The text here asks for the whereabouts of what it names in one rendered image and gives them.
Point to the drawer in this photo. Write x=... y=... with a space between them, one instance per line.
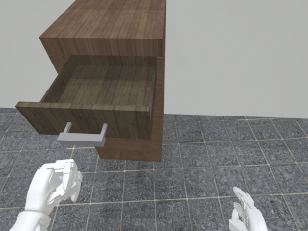
x=93 y=90

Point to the right robot hand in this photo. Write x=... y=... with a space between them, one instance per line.
x=251 y=217

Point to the left robot forearm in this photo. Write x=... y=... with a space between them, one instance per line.
x=31 y=220

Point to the handle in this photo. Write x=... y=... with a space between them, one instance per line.
x=82 y=139

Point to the left robot hand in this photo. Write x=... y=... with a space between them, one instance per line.
x=52 y=183

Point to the cabinet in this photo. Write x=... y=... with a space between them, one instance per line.
x=115 y=28

